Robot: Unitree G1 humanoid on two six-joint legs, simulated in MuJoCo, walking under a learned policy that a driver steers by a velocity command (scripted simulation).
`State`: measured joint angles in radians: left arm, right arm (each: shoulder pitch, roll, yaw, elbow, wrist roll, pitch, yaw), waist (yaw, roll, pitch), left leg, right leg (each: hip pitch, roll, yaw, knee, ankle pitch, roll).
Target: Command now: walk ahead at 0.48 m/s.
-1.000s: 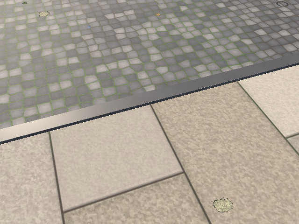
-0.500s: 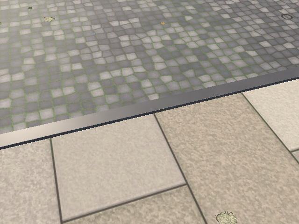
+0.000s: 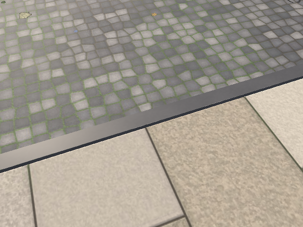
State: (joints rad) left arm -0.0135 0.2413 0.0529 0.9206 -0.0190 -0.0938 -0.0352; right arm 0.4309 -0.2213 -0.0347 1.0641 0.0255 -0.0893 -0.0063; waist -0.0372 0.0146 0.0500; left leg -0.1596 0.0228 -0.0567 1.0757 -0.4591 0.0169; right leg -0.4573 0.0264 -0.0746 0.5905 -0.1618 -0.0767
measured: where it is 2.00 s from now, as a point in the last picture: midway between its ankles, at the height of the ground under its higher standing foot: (88, 116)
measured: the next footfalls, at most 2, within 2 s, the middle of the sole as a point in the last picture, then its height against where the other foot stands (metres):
left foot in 0.48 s outside the picture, level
right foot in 0.96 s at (152, 159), level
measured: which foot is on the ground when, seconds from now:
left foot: up 0.00-0.46, down 0.48-0.96, up 0.98-1.00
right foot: down 0.00-0.50, up 0.52-0.94, down 0.96-1.00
